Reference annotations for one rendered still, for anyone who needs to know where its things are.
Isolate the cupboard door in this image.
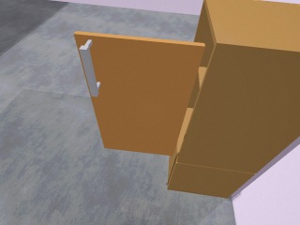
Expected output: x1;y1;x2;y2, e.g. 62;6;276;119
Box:
73;31;205;156

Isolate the handle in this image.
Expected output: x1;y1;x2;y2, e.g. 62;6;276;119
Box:
79;39;101;98

